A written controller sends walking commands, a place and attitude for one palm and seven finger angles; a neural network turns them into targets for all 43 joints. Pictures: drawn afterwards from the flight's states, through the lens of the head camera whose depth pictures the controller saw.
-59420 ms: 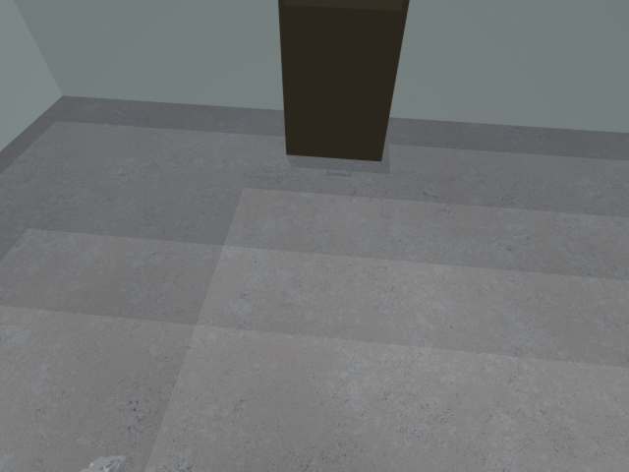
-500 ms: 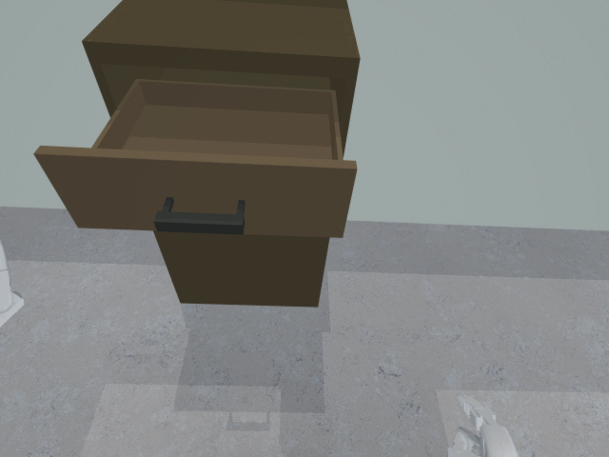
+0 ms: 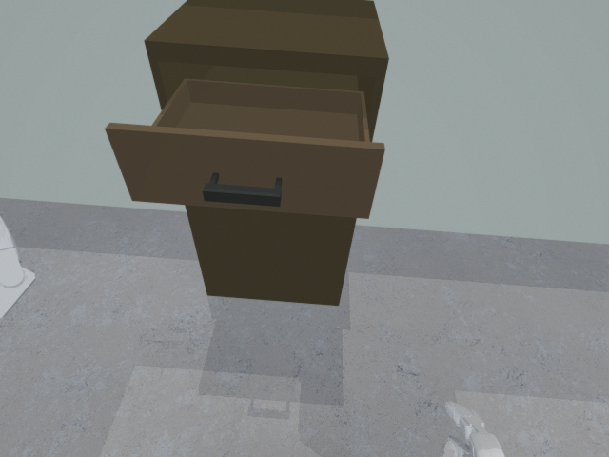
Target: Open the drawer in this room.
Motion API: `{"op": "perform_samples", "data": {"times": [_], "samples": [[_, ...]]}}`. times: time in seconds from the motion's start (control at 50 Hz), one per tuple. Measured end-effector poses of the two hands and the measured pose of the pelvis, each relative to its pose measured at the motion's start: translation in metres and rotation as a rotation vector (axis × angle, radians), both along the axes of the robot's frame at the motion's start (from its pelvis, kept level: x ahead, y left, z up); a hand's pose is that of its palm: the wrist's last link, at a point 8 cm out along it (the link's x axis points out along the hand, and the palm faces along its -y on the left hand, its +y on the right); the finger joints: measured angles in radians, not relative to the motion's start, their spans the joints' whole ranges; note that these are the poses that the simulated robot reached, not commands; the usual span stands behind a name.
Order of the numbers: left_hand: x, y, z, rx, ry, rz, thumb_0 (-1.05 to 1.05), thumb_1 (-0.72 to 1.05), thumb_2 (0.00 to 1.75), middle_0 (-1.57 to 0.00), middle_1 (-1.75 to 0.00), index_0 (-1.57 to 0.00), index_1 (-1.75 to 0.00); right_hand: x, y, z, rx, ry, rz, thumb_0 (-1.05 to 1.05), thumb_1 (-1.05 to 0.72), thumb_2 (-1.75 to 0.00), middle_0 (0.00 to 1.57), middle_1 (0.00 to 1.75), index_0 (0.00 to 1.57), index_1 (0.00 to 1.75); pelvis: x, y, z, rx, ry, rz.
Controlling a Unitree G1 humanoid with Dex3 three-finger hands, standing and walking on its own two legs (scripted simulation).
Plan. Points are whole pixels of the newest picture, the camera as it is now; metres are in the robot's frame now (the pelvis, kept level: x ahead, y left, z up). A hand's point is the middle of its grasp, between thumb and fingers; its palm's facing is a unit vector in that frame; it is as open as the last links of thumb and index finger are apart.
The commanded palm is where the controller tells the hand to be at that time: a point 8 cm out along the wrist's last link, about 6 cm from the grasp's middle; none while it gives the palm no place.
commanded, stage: stop stepping back and stand still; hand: left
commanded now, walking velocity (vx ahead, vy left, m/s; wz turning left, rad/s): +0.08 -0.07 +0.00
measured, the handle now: (244, 187) +0.53 +0.14 +0.06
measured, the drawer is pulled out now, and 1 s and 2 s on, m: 0.28 0.28 0.28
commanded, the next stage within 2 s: let the arm hang, fingers relaxed in 0.04 s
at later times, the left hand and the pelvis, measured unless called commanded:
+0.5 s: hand out of the picture +0.04 +0.17 -0.17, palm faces +0.09 -0.98 -0.18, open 6.8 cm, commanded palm none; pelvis +0.02 -0.02 +0.01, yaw +1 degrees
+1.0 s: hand out of the picture +0.01 +0.13 -0.16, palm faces +0.05 -0.99 -0.16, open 7.4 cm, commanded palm none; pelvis +0.02 -0.02 +0.02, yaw +0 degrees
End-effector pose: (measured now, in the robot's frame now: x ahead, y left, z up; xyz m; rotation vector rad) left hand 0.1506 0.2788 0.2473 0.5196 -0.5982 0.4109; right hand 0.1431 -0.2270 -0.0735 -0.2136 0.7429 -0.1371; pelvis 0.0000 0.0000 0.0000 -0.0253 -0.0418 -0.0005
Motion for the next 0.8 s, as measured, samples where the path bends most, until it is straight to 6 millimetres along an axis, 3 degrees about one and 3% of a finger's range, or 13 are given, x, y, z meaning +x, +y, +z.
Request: {"op": "perform_samples", "data": {"times": [0.14, 0.18, 0.2, 0.24, 0.28, 0.34, 0.4, 0.44, 0.52, 0.62, 0.7, 0.8], "samples": [[0.014, -0.014, 0.005, 0.039, 0.089, -0.027, 0.01, 0.88, 0.9, -0.21, -0.3, -0.21, -0.3, -0.009, 0.007, 0.006, 0.062, 0.011, 0.005, 0.01, -0.91, -0.9, 0.2, 0.3, 0.2, 0.3, 0.004, -0.01, 0.013, 0.009, 0.035, -0.01], [0.027, -0.017, -0.021, 0.069, 0.2, -0.04, 0.01, 0.89, 0.9, -0.21, -0.3, -0.21, -0.3, -0.007, 0.002, -0.007, 0.075, 0.026, 0.026, 0.01, -0.91, -0.9, 0.2, 0.3, 0.21, 0.3, 0.007, -0.012, 0.006, 0.021, 0.055, -0.002], [0.038, -0.014, -0.049, 0.034, 0.311, -0.037, 0.0, 0.89, 0.9, -0.21, -0.3, -0.21, -0.3, -0.006, -0.002, -0.018, 0.082, 0.049, 0.024, 0.01, -0.9, -0.9, 0.2, 0.3, 0.21, 0.3, 0.007, -0.012, 0.002, 0.028, 0.063, -0.003], [0.054, -0.009, -0.124, -0.119, 0.6, -0.007, 0.0, 0.89, 0.9, -0.2, -0.3, -0.2, -0.3, -0.009, -0.009, -0.036, 0.089, 0.119, 0.007, 0.01, -0.91, -0.9, 0.2, 0.3, 0.21, 0.3, 0.008, -0.01, -0.003, 0.017, 0.058, 0.01], [0.052, -0.012, -0.208, -0.284, 0.902, 0.036, 0.0, 0.9, 0.9, -0.2, -0.3, -0.2, -0.3, -0.017, -0.015, -0.048, 0.08, 0.188, -0.005, 0.01, -0.91, -0.9, 0.2, 0.3, 0.2, 0.3, 0.011, -0.009, -0.005, 0.008, 0.042, 0.023], [0.012, -0.036, -0.315, -0.483, 1.317, 0.069, 0.0, 0.9, 0.9, -0.2, -0.3, -0.2, -0.3, -0.037, -0.021, -0.053, 0.051, 0.28, -0.04, 0.01, -0.91, -0.9, 0.2, 0.3, 0.2, 0.3, 0.014, -0.009, -0.007, 0.014, 0.01, 0.025], [-0.051, -0.074, -0.376, -0.627, 1.66, 0.062, 0.01, 0.91, 0.89, -0.2, -0.3, -0.2, -0.29, -0.064, -0.025, -0.048, 0.017, 0.377, -0.071, 0.01, -0.91, -0.9, 0.2, 0.3, 0.2, 0.3, 0.017, -0.01, -0.002, 0.019, 0.003, 0.016], [-0.082, -0.071, -0.385, -0.711, 1.716, 0.161, -0.02, 0.99, 0.89, -0.21, -0.3, -0.21, -0.3, -0.084, -0.026, -0.045, -0.003, 0.465, -0.076, 0.01, -0.91, -0.9, 0.2, 0.3, 0.2, 0.3, 0.017, -0.014, 0.003, 0.013, 0.01, 0.02], [-0.137, -0.062, -0.383, -0.732, 1.86, 0.257, -0.03, 1.02, 0.89, -0.21, -0.3, -0.21, -0.3, -0.117, -0.027, -0.042, -0.007, 0.623, -0.088, 0.01, -0.91, -0.9, 0.2, 0.3, 0.2, 0.3, 0.02, -0.018, 0.013, 0.008, 0.022, 0.024], [-0.188, -0.06, -0.371, -0.726, 2.005, 0.351, -0.01, 0.97, 0.89, -0.21, -0.3, -0.21, -0.3, -0.137, -0.019, -0.046, 0.032, 0.703, -0.117, 0.01, -0.91, -0.9, 0.2, 0.3, 0.2, 0.3, 0.022, -0.018, 0.018, 0.01, 0.018, 0.018], [-0.203, -0.065, -0.365, -0.723, 2.054, 0.376, 0.0, 0.94, 0.89, -0.2, -0.3, -0.2, -0.3, -0.141, -0.008, -0.052, 0.073, 0.716, -0.122, 0.0, -0.91, -0.9, 0.2, 0.3, 0.2, 0.3, 0.021, -0.018, 0.02, 0.012, 0.008, 0.012], [-0.195, -0.077, -0.366, -0.728, 2.031, 0.348, 0.0, 0.92, 0.89, -0.2, -0.3, -0.2, -0.3, -0.139, 0.006, -0.059, 0.117, 0.708, -0.109, 0.0, -0.92, -0.9, 0.2, 0.3, 0.2, 0.3, 0.019, -0.018, 0.02, 0.016, -0.001, 0.009]]}}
